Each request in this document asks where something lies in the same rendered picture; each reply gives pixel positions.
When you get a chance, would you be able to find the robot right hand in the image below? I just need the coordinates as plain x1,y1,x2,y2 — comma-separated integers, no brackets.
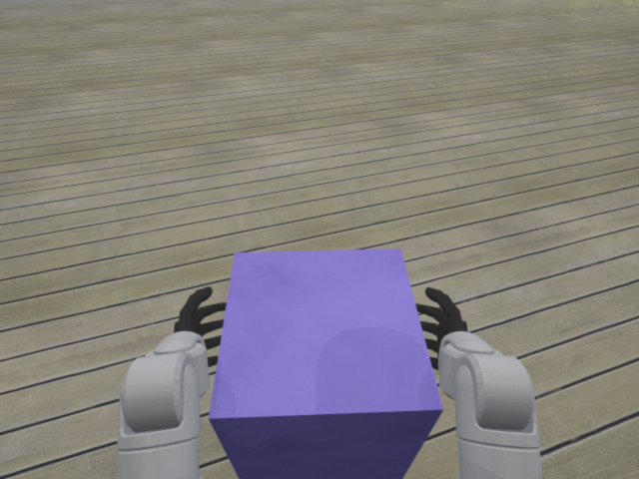
415,287,468,370

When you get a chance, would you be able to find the carton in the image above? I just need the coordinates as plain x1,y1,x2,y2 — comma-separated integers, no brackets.
209,248,443,479

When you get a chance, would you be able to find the robot left hand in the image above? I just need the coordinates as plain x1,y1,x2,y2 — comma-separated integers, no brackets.
174,286,227,367

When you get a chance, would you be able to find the left robot forearm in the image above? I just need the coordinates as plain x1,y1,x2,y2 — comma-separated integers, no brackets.
117,331,210,479

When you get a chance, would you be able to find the right robot forearm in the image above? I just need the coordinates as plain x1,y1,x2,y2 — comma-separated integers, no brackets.
438,331,543,479

